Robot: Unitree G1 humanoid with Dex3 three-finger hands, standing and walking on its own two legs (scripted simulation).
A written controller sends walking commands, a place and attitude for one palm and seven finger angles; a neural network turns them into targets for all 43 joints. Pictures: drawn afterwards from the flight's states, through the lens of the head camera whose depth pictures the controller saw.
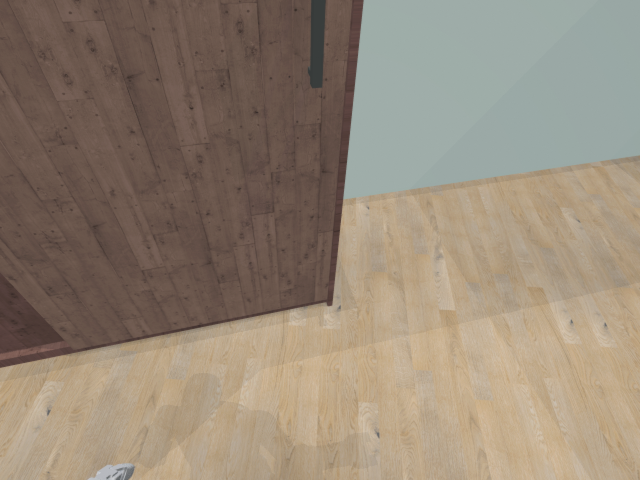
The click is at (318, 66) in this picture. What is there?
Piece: wardrobe's sliding door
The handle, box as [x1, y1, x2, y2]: [308, 0, 325, 87]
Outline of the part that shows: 311,0 311,51 308,73 310,76 311,86 321,87 325,0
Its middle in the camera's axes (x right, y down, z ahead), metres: -0.01 -0.40 +0.67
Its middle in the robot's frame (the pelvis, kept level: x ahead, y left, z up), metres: +0.79 +0.07 +0.26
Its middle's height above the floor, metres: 1.03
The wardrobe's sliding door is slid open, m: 0.00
